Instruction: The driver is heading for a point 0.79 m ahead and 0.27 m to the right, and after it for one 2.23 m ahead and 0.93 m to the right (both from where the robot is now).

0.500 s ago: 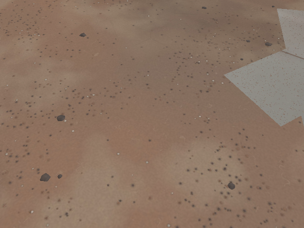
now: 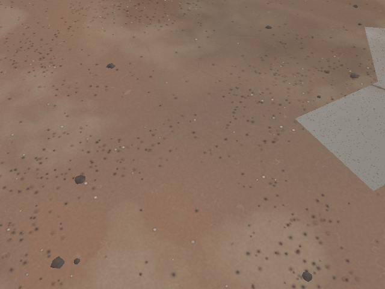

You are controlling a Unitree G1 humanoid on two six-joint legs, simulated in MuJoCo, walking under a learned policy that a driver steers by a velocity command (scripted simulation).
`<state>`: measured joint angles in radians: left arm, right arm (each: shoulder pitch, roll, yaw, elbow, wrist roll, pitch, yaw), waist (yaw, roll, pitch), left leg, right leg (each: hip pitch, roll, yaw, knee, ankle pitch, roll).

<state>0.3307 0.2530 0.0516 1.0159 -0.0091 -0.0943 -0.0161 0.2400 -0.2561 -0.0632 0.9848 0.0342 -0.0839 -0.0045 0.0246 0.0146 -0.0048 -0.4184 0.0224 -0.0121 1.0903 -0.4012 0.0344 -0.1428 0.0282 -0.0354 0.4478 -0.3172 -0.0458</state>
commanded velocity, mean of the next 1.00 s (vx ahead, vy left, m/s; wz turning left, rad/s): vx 0.47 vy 0.00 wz -0.32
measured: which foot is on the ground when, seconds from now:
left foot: up 0.00-0.28, down 0.30-0.90, up 0.92-1.00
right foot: down 0.00-0.32, up 0.34-0.86, down 0.88-1.00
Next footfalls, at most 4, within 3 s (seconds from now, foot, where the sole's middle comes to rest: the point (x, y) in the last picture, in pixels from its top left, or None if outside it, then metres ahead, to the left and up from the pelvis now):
0.30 left None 0.33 0.16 -0.78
0.88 right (246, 270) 0.59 -0.12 -0.78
1.36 left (230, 185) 0.95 -0.08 -0.78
1.80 right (281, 224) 0.77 -0.27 -0.78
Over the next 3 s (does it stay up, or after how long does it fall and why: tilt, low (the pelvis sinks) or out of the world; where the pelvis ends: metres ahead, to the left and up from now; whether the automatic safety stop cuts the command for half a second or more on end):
stays up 0.84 -0.15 0.00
